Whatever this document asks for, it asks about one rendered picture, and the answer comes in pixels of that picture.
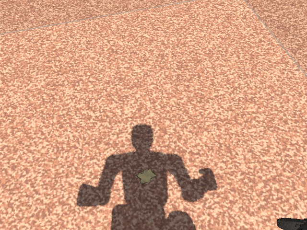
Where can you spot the right robot hand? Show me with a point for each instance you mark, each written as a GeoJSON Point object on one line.
{"type": "Point", "coordinates": [292, 223]}

